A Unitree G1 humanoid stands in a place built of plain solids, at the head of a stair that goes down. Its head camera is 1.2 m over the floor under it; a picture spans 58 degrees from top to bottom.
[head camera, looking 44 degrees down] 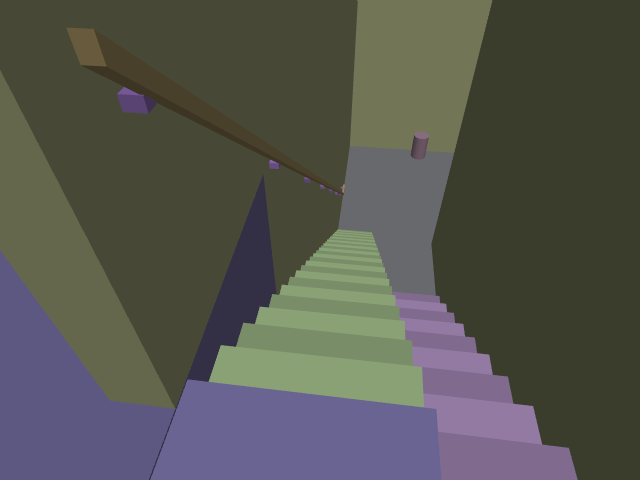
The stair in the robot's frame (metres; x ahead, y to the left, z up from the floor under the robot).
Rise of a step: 0.20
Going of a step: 0.24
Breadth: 0.74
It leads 7 degrees to the right of straight ahead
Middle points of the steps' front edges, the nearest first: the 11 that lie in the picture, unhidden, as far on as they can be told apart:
0.60 0.03 0.00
0.84 0.00 -0.19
1.07 -0.03 -0.39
1.31 -0.06 -0.59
1.55 -0.09 -0.78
1.79 -0.12 -0.98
2.03 -0.15 -1.17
2.26 -0.18 -1.37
2.50 -0.21 -1.56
2.74 -0.24 -1.76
2.98 -0.27 -1.95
